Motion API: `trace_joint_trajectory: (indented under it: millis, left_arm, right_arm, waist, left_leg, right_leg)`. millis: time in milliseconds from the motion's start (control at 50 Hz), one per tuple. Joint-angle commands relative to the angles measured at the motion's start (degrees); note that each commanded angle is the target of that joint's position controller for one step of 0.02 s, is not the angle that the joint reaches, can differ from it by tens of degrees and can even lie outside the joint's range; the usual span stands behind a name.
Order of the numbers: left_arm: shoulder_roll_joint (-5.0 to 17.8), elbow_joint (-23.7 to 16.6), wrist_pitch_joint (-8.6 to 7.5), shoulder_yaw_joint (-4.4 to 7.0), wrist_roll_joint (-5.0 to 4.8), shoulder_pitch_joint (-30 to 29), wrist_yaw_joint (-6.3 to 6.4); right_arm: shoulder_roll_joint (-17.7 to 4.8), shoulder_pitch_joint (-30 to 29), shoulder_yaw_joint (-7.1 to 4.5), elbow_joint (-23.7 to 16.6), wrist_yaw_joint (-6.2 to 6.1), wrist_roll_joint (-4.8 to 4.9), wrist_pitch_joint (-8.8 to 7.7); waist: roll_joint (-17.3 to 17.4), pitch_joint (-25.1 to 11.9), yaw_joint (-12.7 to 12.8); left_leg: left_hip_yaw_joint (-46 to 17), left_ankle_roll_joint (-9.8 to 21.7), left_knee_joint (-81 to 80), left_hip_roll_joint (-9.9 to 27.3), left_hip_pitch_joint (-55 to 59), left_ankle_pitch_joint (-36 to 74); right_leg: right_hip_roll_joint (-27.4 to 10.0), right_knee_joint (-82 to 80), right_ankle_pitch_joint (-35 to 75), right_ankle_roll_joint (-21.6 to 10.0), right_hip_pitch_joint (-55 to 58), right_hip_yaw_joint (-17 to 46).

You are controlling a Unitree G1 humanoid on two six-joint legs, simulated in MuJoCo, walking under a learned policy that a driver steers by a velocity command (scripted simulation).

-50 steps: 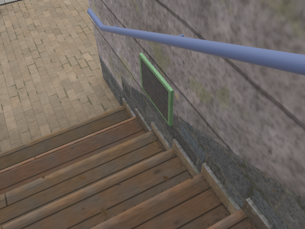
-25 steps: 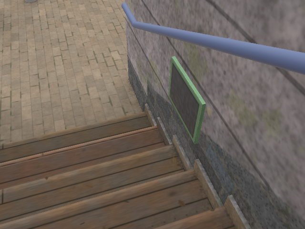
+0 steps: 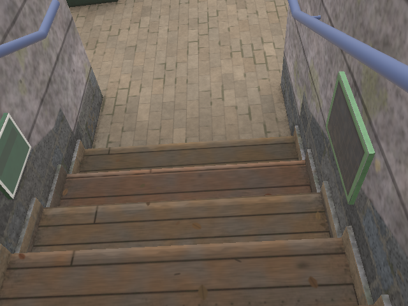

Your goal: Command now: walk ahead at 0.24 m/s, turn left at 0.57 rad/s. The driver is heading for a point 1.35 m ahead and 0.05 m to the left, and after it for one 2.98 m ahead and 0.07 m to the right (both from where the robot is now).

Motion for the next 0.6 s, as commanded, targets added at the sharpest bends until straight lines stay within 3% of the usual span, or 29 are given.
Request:
trace_joint_trajectory:
  millis: [20, 40, 60, 100, 120, 140, 180, 200, 220, 260, 280, 320, 340, 360, 380, 400, 420, 440, 460, 480, 500, 520, 540, 560, 580, 600]
  left_arm:
    - [7.0, -1.2, -2.04, 1.73, -0.58, 3.5, 0.5]
    - [6.7, -0.5, -2.16, 1.83, -0.72, 4.9, 0.06]
    - [6.4, -1.5, -2.27, 2.27, -0.44, 2.0, -0.96]
    - [6.6, -1.3, -2.23, 2.55, -0.39, 3.2, -1.65]
    - [7.8, -1.8, -2.61, 2.98, -0.4, 2.8, -1.56]
    - [8.0, -1.7, -3.3, 3.17, -0.35, 4.2, -1.7]
    - [8.1, -0.8, -4.27, 3.33, -0.19, 8.0, -2.23]
    - [8.1, 0.1, -4.86, 3.47, -0.38, 11.1, -2.11]
    - [8.8, 0.4, -5.82, 3.74, 0.01, 13.7, -2.27]
    - [10.3, 2.2, -7.05, 4.6, 0.55, 16.6, -2.42]
    - [10.6, 1.3, -6.49, 4.53, 1.64, 15.0, -2.49]
    - [12.0, 0.8, -5.57, 4.83, 2.39, 12.8, -2.49]
    - [12.9, 0.8, -5.18, 5.08, 2.5, 12.7, -2.3]
    - [13.2, 1.2, -5.09, 5.28, 2.21, 11.5, -2.37]
    - [14.5, 1.5, -5.01, 5.51, 2.32, 8.5, -2.51]
    - [15.2, 2.4, -4.9, 5.71, 1.82, 5.4, -2.69]
    - [12.3, 2.3, -5.48, 5.72, 2.28, -3.6, -3.61]
    - [6.1, -3.8, -6.18, 3.77, 3.26, -2.4, -3.92]
    - [6.7, -4.4, -6.18, 3.36, 3.63, -4.3, -3.48]
    - [9.2, -2.0, -5.88, 3.98, 2.63, -4.4, -3.4]
    - [9.8, 1.5, -5.72, 4.37, 1.74, -1.8, -3.2]
    - [8.5, 2.1, -5.27, 4.11, 2.78, -1.4, -3.44]
    - [8.5, 2.8, -5.38, 4.19, 2.96, -2.6, -3.5]
    - [7.6, 4.5, -5.24, 3.95, 2.85, -0.8, -3.65]
    - [6.1, 5.2, -5.01, 3.09, 2.1, 0.8, -3.75]
    - [4.8, 6.3, -4.82, 2.51, 2.1, 2.4, -4.19]
  right_arm:
    - [-1.3, -0.2, 0.21, -3.9, 0.81, -0.98, -0.39]
    - [-1.5, -0.8, 0.18, -3.7, 1.04, -0.61, 0.06]
    - [-3.0, -0.3, -0.52, -3.2, 0.8, 1.12, 0.99]
    - [-2.2, -1.1, -0.66, -2.6, 1.15, 1.84, 1.59]
    - [-2.5, 0.0, -0.57, -1.5, 1.05, 1.9, 1.52]
    - [-1.9, -0.9, -0.51, -1.5, 0.85, 1.2, 1.15]
    - [-0.9, -4.6, -0.17, -1.1, 0.75, 0.67, 0.96]
    - [-0.4, -6.0, -0.15, -1.3, 0.49, -0.56, 0.62]
    - [-1.8, -7.1, -0.73, -1.3, 0.08, -1.22, 0.25]
    - [-1.3, -8.9, -0.54, -0.8, 0.05, -1.6, -0.63]
    - [-1.4, -9.0, -0.7, 0.2, 0.28, -0.96, -1.51]
    - [-0.4, -9.1, -0.34, 1.2, 0.12, -0.75, -1.31]
    - [-0.6, -9.8, -0.46, 0.9, 0.3, -0.62, -1.07]
    - [-0.8, -7.9, -0.54, 1.3, 0.27, -0.3, -1.08]
    - [-0.6, -1.1, -0.69, 3.6, 0.43, 0.74, -0.97]
    - [-1.6, 14.8, -1.73, 9.7, -0.13, 0.9, -1.64]
    - [-2.6, 29.4, -2.25, 16.3, -1.34, 1.57, -2.91]
    - [-10.8, 29.3, -2.64, 17.4, -2.38, 2.09, -4.22]
    - [-11.7, 23.9, -2.38, 16.0, -3.28, 2.56, -5.25]
    - [-10.0, 16.1, -1.65, 14.3, -3.71, 0.42, -5.85]
    - [-6.6, 10.1, -0.46, 12.8, -3.6, -0.71, -6.07]
    - [-4.8, 6.0, 0.29, 12.1, -3.4, -1.14, -6.38]
    - [-2.5, 0.8, 0.81, 11.6, -3.43, -0.83, -7.85]
    - [-1.9, -0.3, 0.91, 12.3, -3.63, -0.25, -8.98]
    - [-1.3, -1.9, 0.69, 13.7, -4.07, 0.68, -9.75]
    - [-1.7, -1.9, 0.81, 14.4, -4.15, 1.64, -10.12]
  waist:
    - [-9.7, -3.1, 0.9]
    - [-9.3, -2.4, 1.2]
    - [-9.8, -3.0, -0.7]
    - [-14.1, -0.3, -0.3]
    - [-15.5, -1.6, -0.7]
    - [-12.9, -0.4, -0.9]
    - [-11.4, 0.9, 1.0]
    - [-10.9, 1.9, 2.4]
    - [-10.4, 2.3, 3.4]
    - [-10.5, 4.0, 4.3]
    - [-10.6, 3.4, 4.2]
    - [-13.8, 1.2, 4.0]
    - [-13.1, 1.5, 4.2]
    - [-13.0, 2.1, 3.0]
    - [-12.6, 0.5, -1.6]
    - [-6.3, -4.6, -10.0]
    - [2.9, -3.0, -18.4]
    - [26.6, 0.4, -12.3]
    - [16.5, 4.8, -9.5]
    - [2.4, 5.4, -5.9]
    - [-2.8, 3.8, -3.2]
    - [-0.8, 3.4, -0.7]
    - [-3.4, 3.2, 1.4]
    - [-2.0, 1.2, 2.8]
    - [-2.8, 1.5, 5.4]
    - [-2.1, 0.1, 6.4]
  left_leg:
    - [-1.1, -1.8, 7.1, 2.5, -14.2, 6.5]
    - [-1.1, -2.3, 6.1, 3.1, -14.4, 10.3]
    - [-0.8, -1.7, 2.3, 4.1, -11.3, 15.1]
    - [1.3, -1.5, 1.7, 4.7, -11.3, 19.0]
    - [3.2, -1.2, 5.4, 4.5, -8.9, 25.0]
    - [3.6, -0.6, 5.4, 4.8, -8.6, 27.0]
    - [4.1, -0.4, 4.1, 6.2, -11.8, 29.0]
    - [3.8, -0.1, 3.5, 6.6, -14.6, 29.0]
    - [4.0, -0.3, 1.2, 6.3, -14.4, 27.5]
    - [3.8, -0.2, -2.3, 6.9, -15.4, 26.1]
    - [6.1, -0.3, -3.7, 6.8, -12.2, 23.8]
    - [10.9, 0.4, -5.2, 7.7, -8.8, 17.6]
    - [14.2, 1.3, -6.4, 7.4, -5.0, 11.2]
    - [14.7, 2.0, -10.7, 7.5, 0.5, 7.0]
    - [16.9, 3.4, -15.6, 5.7, 14.6, 2.9]
    - [20.4, 4.4, -19.3, 0.8, 32.7, 2.4]
    - [7.4, 5.9, -29.9, 7.8, 42.4, 22.5]
    - [-17.1, 5.2, -41.7, 15.7, 36.1, 12.5]
    - [-27.1, 6.8, -48.6, 21.3, 29.4, 3.2]
    - [-27.4, 10.1, -44.6, 23.8, 24.0, -8.8]
    - [-23.9, 9.8, -41.6, 21.2, 19.1, -10.6]
    - [-19.4, 10.4, -39.0, 18.8, 11.9, -10.4]
    - [-11.7, 8.1, -35.7, 13.4, 5.0, -12.9]
    - [-8.1, 7.6, -34.7, 10.8, 0.3, -11.9]
    - [-3.1, 6.4, -32.9, 7.6, -7.0, -14.2]
    - [-1.0, 6.4, -32.1, 7.2, -10.6, -12.4]
  right_leg:
    - [-14.7, -18.0, -6.2, -7.9, 14.2, 17.9]
    - [-13.8, -19.3, -7.4, -7.7, 13.7, 15.5]
    - [-11.8, -19.2, -14.0, -5.5, 10.4, 12.6]
    - [-11.9, -20.0, -16.7, -4.8, 7.4, 10.8]
    - [-12.7, -18.6, -17.4, -4.7, 5.1, 9.5]
    - [-13.5, -18.1, -16.1, -5.3, 2.1, 8.6]
    - [-15.1, -16.1, -19.1, -6.1, 3.5, 7.0]
    - [-16.2, -14.8, -19.3, -6.3, 5.5, 7.9]
    - [-16.2, -14.2, -20.2, -6.5, 6.2, 7.2]
    - [-19.0, -10.1, -14.8, -6.9, 8.1, 7.0]
    - [-19.0, -8.3, -8.8, -7.2, 7.3, 5.4]
    - [-20.1, -3.2, -2.6, -6.6, 7.1, 3.0]
    - [-20.2, -2.6, 0.0, -6.1, 5.5, 1.9]
    - [-20.3, -1.0, 4.1, -5.5, 2.5, 0.8]
    - [-18.5, 5.3, 12.7, -4.1, -4.5, -3.4]
    - [-13.8, 24.8, 23.6, -3.1, -12.4, -7.9]
    - [-9.6, 55.0, 0.0, 0.8, -25.1, -6.2]
    - [-0.2, 63.8, -24.0, 0.9, -40.9, -0.5]
    - [-0.3, 57.8, -21.6, 0.5, -45.3, 4.7]
    - [-3.5, 51.0, -14.1, -0.3, -44.6, 6.9]
    - [-3.9, 47.9, -9.2, 0.0, -38.6, 4.9]
    - [-3.2, 42.2, -3.6, 0.3, -32.7, 3.0]
    - [-1.7, 31.6, 10.9, 0.3, -25.0, 2.7]
    - [0.5, 28.5, 18.8, 0.9, -16.0, -0.3]
    - [2.6, 20.5, 30.0, 2.3, -6.0, -3.5]
    - [4.5, 18.0, 35.7, 2.5, 3.1, -5.6]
